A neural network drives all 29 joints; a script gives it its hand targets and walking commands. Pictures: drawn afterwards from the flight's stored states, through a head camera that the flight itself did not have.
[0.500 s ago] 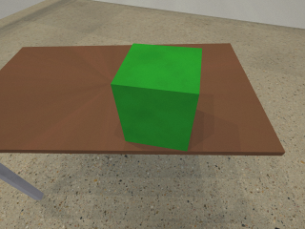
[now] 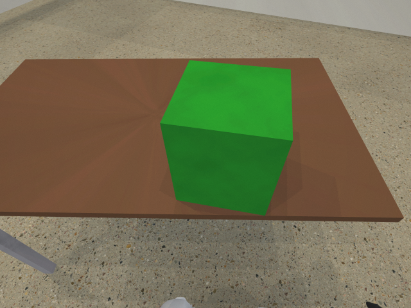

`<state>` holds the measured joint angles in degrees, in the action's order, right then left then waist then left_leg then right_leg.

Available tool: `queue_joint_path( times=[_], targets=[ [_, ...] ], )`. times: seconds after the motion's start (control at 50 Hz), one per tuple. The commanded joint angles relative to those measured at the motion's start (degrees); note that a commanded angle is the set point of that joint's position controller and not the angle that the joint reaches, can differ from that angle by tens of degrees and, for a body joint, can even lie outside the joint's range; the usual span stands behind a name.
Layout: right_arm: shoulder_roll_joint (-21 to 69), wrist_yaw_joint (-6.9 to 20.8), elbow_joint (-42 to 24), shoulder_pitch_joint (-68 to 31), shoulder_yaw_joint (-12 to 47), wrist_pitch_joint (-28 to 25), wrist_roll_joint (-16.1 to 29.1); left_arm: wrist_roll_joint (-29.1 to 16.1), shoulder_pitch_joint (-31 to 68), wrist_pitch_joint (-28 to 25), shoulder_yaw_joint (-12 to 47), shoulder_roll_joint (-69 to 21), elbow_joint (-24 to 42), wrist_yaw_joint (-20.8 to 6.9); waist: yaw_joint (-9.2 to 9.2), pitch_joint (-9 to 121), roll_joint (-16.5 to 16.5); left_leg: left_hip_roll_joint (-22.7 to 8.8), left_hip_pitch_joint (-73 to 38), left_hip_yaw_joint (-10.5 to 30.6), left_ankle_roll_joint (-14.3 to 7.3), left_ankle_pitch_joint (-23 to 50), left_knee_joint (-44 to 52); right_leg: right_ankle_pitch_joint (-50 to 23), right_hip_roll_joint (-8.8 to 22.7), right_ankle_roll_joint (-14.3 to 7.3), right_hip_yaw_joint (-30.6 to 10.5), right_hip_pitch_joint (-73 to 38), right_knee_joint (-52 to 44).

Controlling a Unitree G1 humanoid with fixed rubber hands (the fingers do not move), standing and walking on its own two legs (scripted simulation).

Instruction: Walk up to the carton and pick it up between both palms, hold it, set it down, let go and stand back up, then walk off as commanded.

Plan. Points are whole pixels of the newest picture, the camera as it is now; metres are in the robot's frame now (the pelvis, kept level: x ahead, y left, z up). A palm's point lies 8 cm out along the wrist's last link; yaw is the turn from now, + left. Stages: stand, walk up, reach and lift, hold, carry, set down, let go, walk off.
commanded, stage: walk up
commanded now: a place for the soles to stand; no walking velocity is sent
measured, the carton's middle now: (228, 140) +0.45 -0.01 +0.07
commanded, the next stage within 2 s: reach and lift in 0.92 s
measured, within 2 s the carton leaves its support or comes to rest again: neither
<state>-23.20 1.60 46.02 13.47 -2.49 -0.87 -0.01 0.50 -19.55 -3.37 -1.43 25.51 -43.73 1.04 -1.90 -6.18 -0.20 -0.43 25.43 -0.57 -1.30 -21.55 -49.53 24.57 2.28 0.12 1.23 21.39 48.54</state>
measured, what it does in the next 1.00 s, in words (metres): stands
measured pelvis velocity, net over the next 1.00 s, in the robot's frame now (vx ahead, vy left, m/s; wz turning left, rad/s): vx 0.01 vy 0.01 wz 0.00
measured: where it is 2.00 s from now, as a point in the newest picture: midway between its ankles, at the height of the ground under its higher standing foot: outside the picture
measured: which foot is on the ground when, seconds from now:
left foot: down 0.00-1.00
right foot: down 0.00-1.00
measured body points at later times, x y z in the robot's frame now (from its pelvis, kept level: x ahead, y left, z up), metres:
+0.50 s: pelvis +0.00 +0.01 +0.00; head +0.04 +0.01 +0.45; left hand +0.07 +0.34 -0.09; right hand +0.10 -0.30 -0.11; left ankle +0.05 +0.12 -0.70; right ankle +0.02 -0.13 -0.70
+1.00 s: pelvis +0.01 +0.01 +0.00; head +0.03 +0.01 +0.45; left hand +0.07 +0.34 -0.10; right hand +0.11 -0.31 -0.11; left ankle +0.05 +0.12 -0.70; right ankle +0.02 -0.13 -0.70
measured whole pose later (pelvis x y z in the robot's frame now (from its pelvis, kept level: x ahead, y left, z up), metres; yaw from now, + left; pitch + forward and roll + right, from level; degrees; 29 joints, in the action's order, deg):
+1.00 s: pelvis +0.01 +0.01 +0.00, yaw +0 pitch -2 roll -1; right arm -21.9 2.4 55.9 10.1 -5.9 -6.8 -1.9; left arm 0.3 -16.2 6.3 -1.5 25.4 -43.3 1.1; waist -1.8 -5.6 1.4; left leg -0.6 25.5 -0.6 -1.2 -22.1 -49.7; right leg 25.0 2.1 0.9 1.1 21.5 48.7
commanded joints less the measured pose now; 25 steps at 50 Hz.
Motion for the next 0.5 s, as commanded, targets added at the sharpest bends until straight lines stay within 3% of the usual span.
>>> queue_joint_path(
  times=[0.0, 0.02, 0.04, 0.06, 0.08, 0.1, 0.12, 0.14, 0.16, 0.18, 0.2, 0.22, 0.24, 0.26, 0.28, 0.3, 0.32, 0.34, 0.36, 0.38, 0.4, 0.42, 0.44, 0.46, 0.48],
  targets=[
    [-10.99, -1.74, -4.67, -7.95, -2.84, 0.5, 0.39, 1.3, -2.32, -2.81, -5.52, 18.26, -0.64, 1.66, -0.88, 4.02, -6.13, 0.31, 6.32, 5.03, -0.15, -9.94, -7.09, -8.11, 21.36, -14.53, -31.78, -2.01, -27.15],
    [-12.64, -1.71, -3.3, -5.62, -3.35, 0.4, 0.55, 1.06, 0.89, -2.81, -5.02, 17.01, -0.06, 1.3, 1.13, 3.74, -5.06, -1.38, 2.78, 5.17, 0.1, -11.94, -5.52, -12.35, 19.39, -15.79, -30.18, -1.33, -23.46],
    [-12.14, -1.42, -2.52, -4.63, -2.97, -0.08, 0.44, 0.64, 2.96, -2.59, -4.82, 15.96, 0.1, 1.36, 2.14, 4.81, -5.23, -1.0, -0.59, 2.97, -0.73, -8.09, -0.23, -14.77, 17.68, -14.54, -24.78, -0.98, -20.81],
    [-11.18, -1.27, -1.55, -2.23, -2.93, -0.66, -0.05, 0.34, 4.93, -2.36, -4.36, 15.26, 0.49, 1.25, 3.92, 4.86, -5.16, -1.42, -5.09, 2.63, -1.45, -1.89, 7.16, -16.18, 13.34, -11.0, -17.75, 1.4, -16.56],
    [-12.53, -1.33, -0.38, 0.83, -3.36, -1.25, -0.09, 0.15, 5.33, -2.05, -3.39, 13.25, 0.73, 1.07, 5.1, 7.24, -2.34, -3.05, -12.46, 5.48, -2.09, 6.26, 11.17, -15.98, 9.91, -7.56, -12.36, 6.36, -12.75],
    [-14.27, -1.42, -0.13, -0.28, -4.0, -1.55, -0.61, -0.22, 5.3, -1.57, -2.48, 9.59, 0.98, 0.82, 4.1, 6.96, 3.16, -7.13, -12.35, 16.56, -5.15, 3.88, 17.34, -10.69, 3.71, -3.5, -6.0, 9.33, -7.1],
    [-15.41, -1.4, -1.33, -2.08, -3.82, -1.7, -0.85, -0.44, 4.32, -0.84, -2.52, 8.89, 0.39, 0.81, 2.55, 6.4, 8.23, -12.82, -8.16, 25.64, -8.7, -3.43, 23.04, -0.92, -0.39, -1.82, 0.22, 7.3, -1.8],
    [-16.34, -1.32, -0.86, -2.58, -4.02, -1.45, -0.68, -0.2, 3.37, -0.23, -2.65, 9.71, -0.41, 0.85, 2.69, 4.96, 7.22, -15.75, -4.89, 29.15, -11.64, -8.34, 26.6, 6.72, -0.75, -1.72, 0.75, 4.98, 0.22],
    [-16.52, -1.18, -0.95, -4.54, -3.62, -1.17, -0.69, -0.42, 1.49, -0.38, -2.91, 9.67, -0.62, 0.83, 1.0, 3.72, 7.73, -14.74, -3.25, 26.88, -11.42, -5.49, 25.15, 5.58, -0.55, -2.06, -0.81, 3.72, -3.11],
    [-15.68, -1.07, -1.03, -6.91, -3.07, -0.87, -0.38, -0.07, -0.82, -0.81, -2.82, 10.22, -2.0, 0.72, 0.5, 5.36, 6.95, -13.43, -0.4, 23.15, -9.85, -4.26, 22.69, 3.02, -0.41, -2.47, -1.26, -2.58, -6.79],
    [-14.07, -1.12, -1.76, -8.05, -2.67, -0.55, 0.09, 0.22, -1.03, -1.48, -2.69, 10.28, -1.46, 0.77, -0.76, 5.73, 4.54, -9.79, 2.89, 17.59, -6.64, -2.67, 19.68, -1.48, 1.62, -3.36, -2.88, -6.21, -12.33],
    [-12.82, -1.12, -1.8, -7.4, -2.24, -0.23, 0.05, 0.48, -0.75, -1.63, -3.58, 12.2, -1.44, 0.75, -0.17, 5.9, 1.79, -6.1, 4.19, 13.28, -3.89, -4.65, 16.64, 0.2, 3.65, -4.56, -7.75, -6.69, -16.14],
    [-11.4, -1.15, -2.13, -8.6, -2.04, -0.18, 0.09, 0.66, -0.13, -1.98, -4.1, 14.06, -1.31, 0.82, 0.0, 3.47, -0.67, -3.23, 4.94, 10.36, -2.12, -3.92, 12.59, 2.34, 7.44, -6.32, -14.33, -3.68, -19.85],
    [-10.91, -1.15, -1.82, -7.03, -2.07, -0.27, 0.4, 0.42, 0.51, -2.0, -4.32, 15.06, -1.61, 0.76, 1.12, 4.04, -2.92, -1.43, 1.82, 6.7, -1.13, -2.05, 8.54, 2.95, 10.68, -8.35, -18.39, -1.69, -21.58],
    [-10.93, -1.07, -0.93, -5.38, -2.19, -0.34, 0.38, 0.41, 2.86, -1.86, -4.02, 15.21, -0.98, 0.69, 2.56, 4.77, -3.79, -1.23, -2.5, 5.06, -1.02, -1.25, 8.34, 1.84, 11.71, -9.24, -18.99, 1.28, -21.09],
    [-11.4, -1.18, 0.2, -2.83, -2.55, -0.68, 0.36, 0.11, 4.86, -1.69, -3.74, 14.05, -0.59, 0.71, 3.73, 6.03, -3.53, -1.82, -6.81, 5.72, -1.52, 1.4, 10.13, -2.33, 10.63, -8.84, -17.2, 2.47, -17.92],
    [-12.51, -1.28, 0.06, -2.89, -2.97, -1.09, -0.15, 0.12, 6.16, -1.44, -2.99, 12.24, 0.26, 0.72, 3.82, 5.65, -1.1, -3.17, -8.55, 9.58, -2.97, 2.03, 13.94, -6.16, 7.38, -6.35, -11.87, 4.57, -14.25],
    [-13.85, -1.36, 0.62, -2.67, -2.84, -1.51, -0.13, -0.23, 6.07, -1.05, -2.7, 10.13, -0.2, 0.64, 3.14, 7.35, 2.84, -7.1, -8.74, 16.92, -5.29, 1.01, 19.18, -6.2, 3.24, -3.72, -5.46, 3.82, -8.77],
    [-14.93, -1.25, -0.07, -3.87, -2.89, -1.68, -0.28, -0.2, 4.2, -0.84, -2.37, 9.57, -0.44, 0.56, 2.13, 8.72, 7.42, -10.75, -9.27, 21.12, -7.94, 2.58, 20.4, -4.8, 0.24, -2.34, -1.52, 2.91, -4.69],
    [-14.93, -1.24, -0.77, -4.3, -2.48, -1.64, -0.3, -0.62, 1.98, -0.77, -2.51, 9.59, -1.45, 0.67, 0.88, 8.68, 6.37, -11.61, -7.89, 21.86, -9.44, 5.11, 19.88, -3.07, -0.31, -1.97, -1.15, 1.0, -5.77],
    [-14.31, -1.3, -0.53, -5.97, -2.49, -1.55, -0.32, -0.57, 1.18, -1.0, -2.63, 9.7, -1.88, 0.7, 0.16, 9.21, 5.36, -10.55, -6.13, 19.73, -9.23, 6.67, 18.3, -3.5, 0.08, -2.38, -1.93, -1.77, -7.74],
    [-13.92, -1.31, -0.93, -6.51, -2.18, -1.24, -0.13, 0.05, 0.64, -1.27, -2.72, 10.73, -1.1, 0.72, 0.32, 8.0, 3.87, -9.21, -2.46, 16.83, -6.99, 6.32, 17.06, -5.33, 1.68, -2.9, -3.66, -3.96, -10.74],
    [-13.5, -1.24, -1.78, -7.83, -2.25, -0.78, 0.02, 0.13, 0.29, -1.56, -3.01, 11.71, -1.52, 0.87, 0.04, 7.82, 2.07, -5.9, -0.6, 12.89, -4.99, 5.01, 14.84, -4.52, 3.57, -4.08, -6.2, -4.71, -13.54],
    [-12.38, -1.1, -1.32, -7.53, -2.39, -0.38, 0.34, 0.49, 0.96, -1.83, -3.58, 13.78, -1.81, 1.11, 0.62, 6.16, -1.57, -3.79, 0.48, 9.99, -2.65, 5.43, 11.58, -3.48, 6.4, -6.28, -12.32, -4.25, -16.7],
    [-12.71, -1.16, -1.57, -6.12, -2.25, -0.38, 0.04, 0.43, 0.37, -1.9, -3.97, 15.05, -1.41, 1.0, 1.08, 8.12, -1.65, -2.12, -1.26, 7.55, -1.38, 3.6, 8.42, -3.48, 10.15, -8.58, -17.51, -2.62, -18.49]
  ],
)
